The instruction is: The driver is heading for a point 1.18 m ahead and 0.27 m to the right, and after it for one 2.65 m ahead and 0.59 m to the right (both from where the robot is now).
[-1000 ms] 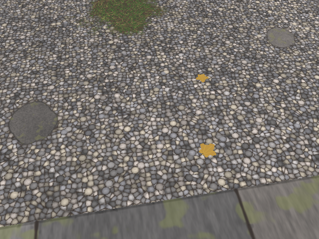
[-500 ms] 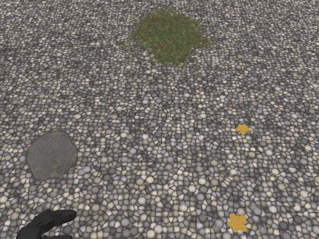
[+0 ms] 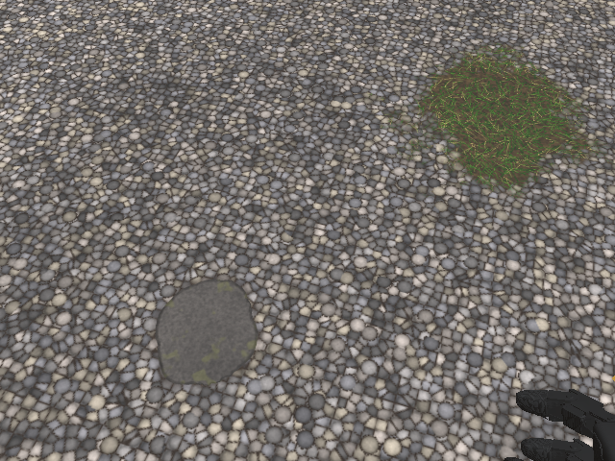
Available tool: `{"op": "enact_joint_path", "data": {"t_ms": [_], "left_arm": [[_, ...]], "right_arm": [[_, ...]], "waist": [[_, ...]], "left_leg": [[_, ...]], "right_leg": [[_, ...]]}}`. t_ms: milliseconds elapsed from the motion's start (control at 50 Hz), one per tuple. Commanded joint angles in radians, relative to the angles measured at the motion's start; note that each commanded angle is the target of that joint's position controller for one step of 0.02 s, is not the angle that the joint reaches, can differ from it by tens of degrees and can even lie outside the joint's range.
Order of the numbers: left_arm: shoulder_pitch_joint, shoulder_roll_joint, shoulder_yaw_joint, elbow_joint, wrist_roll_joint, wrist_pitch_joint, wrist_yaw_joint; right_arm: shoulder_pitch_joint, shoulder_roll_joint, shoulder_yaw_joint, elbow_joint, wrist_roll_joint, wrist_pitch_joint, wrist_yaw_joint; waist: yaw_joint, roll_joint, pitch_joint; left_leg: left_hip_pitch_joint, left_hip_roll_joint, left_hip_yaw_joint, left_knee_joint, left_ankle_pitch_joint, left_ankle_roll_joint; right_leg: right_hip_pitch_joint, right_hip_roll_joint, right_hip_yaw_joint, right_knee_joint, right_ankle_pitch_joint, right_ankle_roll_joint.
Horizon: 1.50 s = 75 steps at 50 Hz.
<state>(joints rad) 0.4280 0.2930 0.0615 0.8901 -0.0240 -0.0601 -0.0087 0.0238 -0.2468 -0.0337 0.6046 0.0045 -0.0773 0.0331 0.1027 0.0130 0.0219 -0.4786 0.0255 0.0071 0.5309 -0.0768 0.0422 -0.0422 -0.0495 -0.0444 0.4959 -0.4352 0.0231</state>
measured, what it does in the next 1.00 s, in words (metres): walks ahead, turning right: right foot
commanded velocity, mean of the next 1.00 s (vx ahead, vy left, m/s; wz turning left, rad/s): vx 0.50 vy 0.00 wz -0.36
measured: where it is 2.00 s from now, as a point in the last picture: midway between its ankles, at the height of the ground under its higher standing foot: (452, 242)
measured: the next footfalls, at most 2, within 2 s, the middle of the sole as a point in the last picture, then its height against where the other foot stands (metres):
right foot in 0.50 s outside the picture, level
left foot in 1.04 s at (403, 337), level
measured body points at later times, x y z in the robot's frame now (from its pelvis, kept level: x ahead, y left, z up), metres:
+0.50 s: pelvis +0.25 -0.05 -0.01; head +0.28 -0.07 +0.44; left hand +0.52 +0.13 -0.09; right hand +0.20 -0.34 -0.14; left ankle +0.11 +0.12 -0.72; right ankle +0.35 -0.17 -0.72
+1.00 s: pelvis +0.52 -0.14 +0.01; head +0.54 -0.15 +0.46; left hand +0.68 +0.11 -0.11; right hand +0.62 -0.44 -0.08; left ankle +0.72 -0.10 -0.71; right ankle +0.35 -0.17 -0.72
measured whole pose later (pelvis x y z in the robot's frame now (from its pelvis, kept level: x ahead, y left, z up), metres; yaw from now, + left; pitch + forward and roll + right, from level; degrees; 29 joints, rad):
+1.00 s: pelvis +0.52 -0.14 +0.01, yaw -23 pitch +2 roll -1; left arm 0.33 0.29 0.06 0.78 -0.01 -0.06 0.00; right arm 0.08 -0.27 -0.04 0.72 0.02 -0.09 0.05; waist 0.06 0.03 0.01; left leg -0.58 0.03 0.01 0.54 0.00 0.04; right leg 0.05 0.08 0.05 0.29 -0.38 -0.06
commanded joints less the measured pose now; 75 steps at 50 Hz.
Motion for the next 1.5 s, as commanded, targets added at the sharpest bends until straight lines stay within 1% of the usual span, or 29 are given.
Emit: {"op": "enact_joint_path", "data": {"t_ms": [20,40,60,120,180,300,420,460,500,520,540,560,580,600,640,720,800,940,1000,1040,1060,1080,1100,1120,1160,1240,1340,1420,1500], "left_arm": [[0.014,0.025,-0.018,-0.112,0.001,-0.038,0.005],[-0.032,0.125,0.011,-0.106,-0.022,-0.039,0.004],[-0.094,0.132,0.015,-0.125,-0.025,-0.037,0.002],[-0.103,0.092,0.022,-0.115,-0.005,-0.003,0.008],[-0.121,0.05,0.018,-0.127,-0.005,0.025,0.009],[-0.284,0.02,0.006,-0.183,0.004,0.022,-0.02],[-0.419,0.039,0.006,-0.265,0.005,0.026,-0.051],[-0.363,0.071,0.024,-0.27,0.006,0.031,-0.053],[-0.08,0.168,0.082,-0.199,0.0,0.036,-0.037],[0.024,0.276,0.11,-0.179,-0.004,0.046,-0.014],[-0.037,0.329,0.107,-0.218,-0.003,0.029,-0.021],[-0.026,0.233,0.08,-0.228,0.001,0.015,-0.032],[-0.051,0.19,0.068,-0.22,0.005,0.002,-0.032],[-0.115,0.16,0.057,-0.227,0.004,-0.004,-0.03],[-0.204,0.111,0.04,-0.258,0.021,-0.004,-0.019],[-0.175,0.143,0.049,-0.251,0.014,-0.011,0.004],[-0.131,0.122,0.036,-0.215,0.015,-0.011,0.016],[-0.045,0.151,0.041,-0.14,0.019,-0.008,0.014],[-0.08,0.171,0.047,-0.138,0.02,0.004,0.023],[-0.12,0.17,0.042,-0.153,0.023,0.015,0.032],[-0.107,0.135,0.025,-0.177,0.043,0.013,0.04],[0.022,0.033,-0.004,-0.192,0.046,-0.011,0.023],[-0.051,0.108,0.001,-0.19,0.028,-0.037,0.009],[-0.158,0.141,0.01,-0.227,-0.002,-0.057,-0.002],[-0.243,0.13,0.011,-0.248,0.028,-0.073,0.004],[-0.198,0.098,0.012,-0.253,0.043,-0.043,0.013],[-0.368,0.051,-0.005,-0.292,0.041,-0.041,0.016],[-0.479,0.058,-0.004,-0.319,0.024,-0.057,-0.001],[-0.446,0.103,0.018,-0.314,0.016,-0.075,-0.01]], "right_arm": [[0.435,-0.294,-0.1,0.029,-0.027,0.005,-0.025],[0.397,-0.212,-0.078,0.033,-0.014,0.004,-0.02],[0.348,-0.17,-0.064,0.037,-0.004,0.001,-0.02],[0.203,-0.099,-0.047,0.051,-0.013,-0.021,-0.01],[0.185,-0.112,-0.06,0.081,-0.019,-0.042,-0.017],[0.225,-0.162,-0.078,0.132,-0.016,-0.033,-0.042],[0.286,-0.214,-0.099,0.179,0.015,0.002,-0.048],[0.27,-0.246,-0.107,0.178,0.023,0.016,-0.052],[0.257,-0.233,-0.098,0.171,0.028,0.028,-0.056],[0.288,-0.147,-0.067,0.145,-0.016,0.018,-0.056],[0.338,-0.068,-0.036,0.091,-0.016,-0.016,-0.046],[0.211,-0.17,-0.055,0.081,0.025,-0.048,-0.033],[0.154,-0.176,-0.056,0.061,0.045,-0.063,-0.029],[0.152,-0.162,-0.053,0.073,0.025,-0.067,-0.038],[0.178,-0.176,-0.065,0.088,-0.007,-0.049,-0.043],[0.138,-0.132,-0.057,0.072,-0.021,-0.018,-0.044],[0.037,-0.089,-0.033,0.068,-0.009,-0.021,-0.025],[-0.091,-0.113,-0.027,0.018,0.015,-0.034,0.016],[-0.01,-0.134,-0.036,0.026,0.015,-0.033,0.029],[0.214,-0.194,-0.071,0.083,0.006,-0.026,0.02],[0.363,-0.259,-0.087,0.102,0.003,-0.021,0.011],[0.392,-0.311,-0.096,0.111,0.009,-0.023,0.017],[0.404,-0.218,-0.075,0.109,0.027,-0.018,0.016],[0.346,-0.194,-0.068,0.094,0.019,-0.013,0.008],[0.259,-0.179,-0.061,0.069,0.005,-0.006,0.001],[0.237,-0.171,-0.056,0.055,0.006,-0.004,-0.015],[0.298,-0.205,-0.067,0.082,0.018,0.012,-0.043],[0.365,-0.203,-0.068,0.108,0.025,0.03,-0.051],[0.354,-0.2,-0.072,0.107,0.022,0.046,-0.058]], "waist": [[-0.214,0.293,-0.435],[-0.224,0.177,-0.307],[-0.204,0.153,-0.188],[-0.109,0.119,-0.057],[-0.083,0.076,-0.018],[-0.126,0.038,0.035],[-0.16,0.039,0.074],[-0.113,0.072,0.012],[0.037,0.042,-0.142],[0.036,-0.164,-0.215],[-0.06,-0.311,-0.368],[0.019,-0.135,-0.35],[0.006,-0.112,-0.221],[-0.044,-0.025,-0.139],[-0.108,-0.057,-0.091],[-0.115,-0.044,-0.056],[-0.057,-0.089,-0.032],[-0.001,-0.078,0.047],[-0.055,-0.1,-0.005],[-0.176,-0.077,-0.152],[-0.221,0.035,-0.267],[-0.137,0.292,-0.349],[-0.196,0.181,-0.346],[-0.203,0.118,-0.204],[-0.155,-0.032,-0.075],[-0.092,0.039,-0.058],[-0.147,0.053,-0.026],[-0.188,0.07,-0.024],[-0.148,0.112,-0.029]], "left_leg": [[0.865,0.425,-0.696,-0.167,-0.133,0.252],[0.767,0.386,-0.615,-0.196,-0.224,0.224],[0.65,0.344,-0.461,-0.215,-0.221,0.189],[0.368,0.252,-0.229,-0.327,-0.074,0.15],[0.315,0.255,-0.106,-0.387,0.066,0.16],[0.367,0.233,0.095,-0.407,0.126,0.127],[0.536,0.283,0.17,-0.326,0.234,0.091],[0.565,0.278,0.201,-0.179,0.576,0.067],[0.434,0.208,0.25,0.218,0.663,0.01],[0.137,0.138,0.247,0.564,0.075,-0.045],[-0.213,-0.069,0.035,0.856,-0.531,-0.091],[-0.321,-0.019,-0.104,0.893,-0.478,-0.065],[-0.363,0.019,-0.09,0.844,-0.394,-0.037],[-0.312,0.065,-0.091,0.756,-0.316,-0.031],[-0.175,0.106,-0.098,0.64,-0.239,-0.041],[-0.158,0.082,-0.066,0.463,-0.125,-0.095],[-0.118,0.064,-0.036,0.17,0.164,-0.1],[-0.238,0.043,-0.027,0.015,0.119,-0.009],[-0.118,-0.012,0.012,0.003,-0.008,0.042],[0.217,-0.077,0.05,-0.022,0.036,0.093],[0.499,0.085,-0.191,-0.015,0.086,0.159],[0.82,0.291,-0.71,-0.122,-0.112,0.339],[0.853,0.284,-0.789,-0.21,-0.295,0.308],[0.738,0.261,-0.661,-0.233,-0.278,0.271],[0.495,0.194,-0.503,-0.263,-0.071,0.244],[0.33,0.132,-0.38,-0.309,0.139,0.253],[0.236,0.051,-0.28,-0.3,0.143,0.19],[0.274,0.062,-0.341,-0.246,0.071,0.163],[0.378,0.101,-0.453,-0.136,0.081,0.14]], "right_leg": [[-0.639,0.07,0.11,0.706,-0.159,-0.033],[-0.728,0.015,0.17,0.798,-0.119,-0.033],[-0.756,-0.025,0.144,0.793,-0.04,-0.039],[-0.624,-0.093,0.144,0.691,0.128,-0.03],[-0.628,-0.095,0.153,0.647,0.213,-0.013],[-0.644,-0.076,0.103,0.336,0.472,-0.019],[-0.643,-0.044,0.013,0.171,0.348,-0.083],[-0.516,0.024,-0.052,0.165,0.243,-0.124],[-0.103,0.121,-0.074,0.079,0.293,-0.19],[0.174,-0.081,0.251,0.061,0.37,-0.262],[0.419,-0.277,0.844,-0.137,0.106,-0.466],[0.403,-0.282,0.833,-0.226,0.059,-0.413],[0.295,-0.25,0.692,-0.219,0.11,-0.373],[0.141,-0.205,0.575,-0.212,0.217,-0.338],[-0.055,-0.144,0.446,-0.239,0.377,-0.313],[-0.161,-0.101,0.344,-0.276,0.534,-0.317],[-0.151,-0.058,0.217,-0.286,0.503,-0.25],[0.096,-0.181,0.22,-0.253,0.519,-0.228],[0.146,-0.183,0.159,-0.148,0.856,-0.19],[0.079,-0.114,0.074,0.14,1.112,-0.142],[-0.129,-0.063,0.034,0.44,0.818,-0.103],[-0.551,0.142,0.061,0.773,-0.03,-0.027],[-0.675,0.101,0.185,0.849,-0.099,-0.038],[-0.737,0.057,0.179,0.836,-0.014,-0.048],[-0.683,-0.005,0.151,0.695,0.091,-0.043],[-0.59,-0.033,0.126,0.53,0.133,0.01],[-0.531,0.016,0.104,0.199,0.435,0.053],[-0.462,0.064,0.111,0.043,0.515,0.043],[-0.388,0.071,0.136,-0.043,0.383,-0.004]]}}
Velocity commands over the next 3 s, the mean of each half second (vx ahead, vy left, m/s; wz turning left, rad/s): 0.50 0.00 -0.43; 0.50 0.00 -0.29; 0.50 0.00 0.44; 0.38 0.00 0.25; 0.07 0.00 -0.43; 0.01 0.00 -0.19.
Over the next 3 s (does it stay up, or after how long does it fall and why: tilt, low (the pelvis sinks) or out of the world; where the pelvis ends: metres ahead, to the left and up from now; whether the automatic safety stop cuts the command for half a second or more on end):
stays up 1.10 -0.25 0.01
